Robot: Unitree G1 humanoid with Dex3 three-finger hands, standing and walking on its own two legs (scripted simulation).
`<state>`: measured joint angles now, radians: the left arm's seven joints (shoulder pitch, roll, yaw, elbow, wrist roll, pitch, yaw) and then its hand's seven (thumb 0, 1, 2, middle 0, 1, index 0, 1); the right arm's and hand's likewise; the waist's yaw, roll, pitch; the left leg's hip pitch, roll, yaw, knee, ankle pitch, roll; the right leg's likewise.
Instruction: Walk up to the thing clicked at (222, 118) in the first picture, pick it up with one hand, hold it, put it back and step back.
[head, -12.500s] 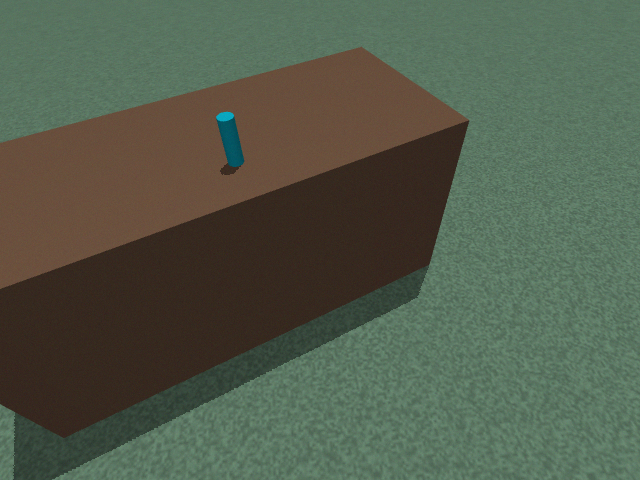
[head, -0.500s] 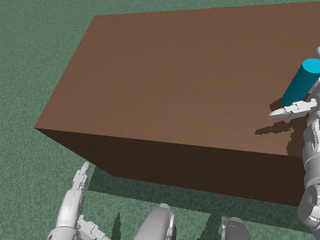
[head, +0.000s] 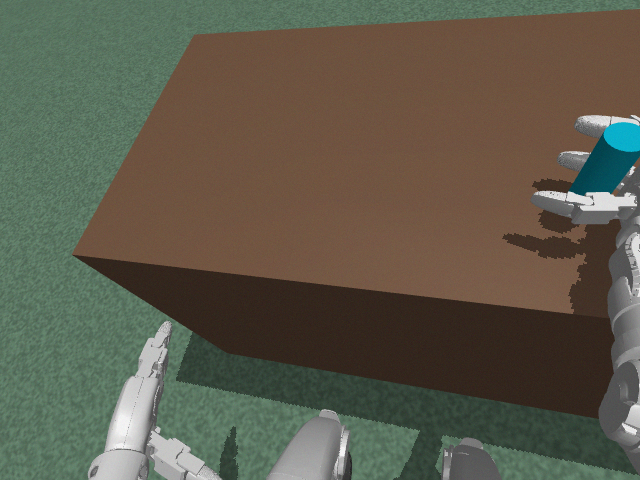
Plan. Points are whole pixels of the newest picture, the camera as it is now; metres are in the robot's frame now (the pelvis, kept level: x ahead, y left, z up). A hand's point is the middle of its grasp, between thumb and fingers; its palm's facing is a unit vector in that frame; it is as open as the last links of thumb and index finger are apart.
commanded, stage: close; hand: right
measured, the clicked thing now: (599, 176) +0.50 -0.21 +0.04
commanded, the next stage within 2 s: settle in 0.12 s
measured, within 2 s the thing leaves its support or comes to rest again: leaves its support in 0.44 s
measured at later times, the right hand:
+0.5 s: hand (601, 159) +0.51 -0.20 +0.06, palm faces +0.14 +0.99 +0.01, open 5.1 cm
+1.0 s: hand (616, 129) +0.51 -0.20 +0.10, palm faces +0.13 +0.99 +0.01, open 5.1 cm
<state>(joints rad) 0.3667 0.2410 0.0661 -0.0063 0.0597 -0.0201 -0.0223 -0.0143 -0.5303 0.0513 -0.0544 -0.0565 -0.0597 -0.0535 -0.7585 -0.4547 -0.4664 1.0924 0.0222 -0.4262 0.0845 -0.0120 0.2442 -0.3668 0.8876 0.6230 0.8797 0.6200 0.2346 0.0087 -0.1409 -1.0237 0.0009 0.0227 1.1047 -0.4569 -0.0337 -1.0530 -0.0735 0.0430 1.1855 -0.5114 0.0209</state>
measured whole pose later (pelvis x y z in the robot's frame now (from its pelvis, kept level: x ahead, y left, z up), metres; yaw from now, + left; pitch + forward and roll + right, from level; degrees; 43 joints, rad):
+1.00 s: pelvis +0.01 +0.00 +0.03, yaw +0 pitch +19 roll +3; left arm 0.34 0.23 0.04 0.13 0.03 -0.03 -0.01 -0.01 -0.54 0.06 -0.07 -0.06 -0.07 -0.07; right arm -0.81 -0.46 -0.43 1.08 0.04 -0.32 0.11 0.00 -0.18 -1.16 1.06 1.12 1.05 1.12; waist 0.20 0.00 -0.13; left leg -0.86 0.01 0.01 0.96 -0.42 -0.04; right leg -0.89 -0.06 0.02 1.03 -0.47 0.01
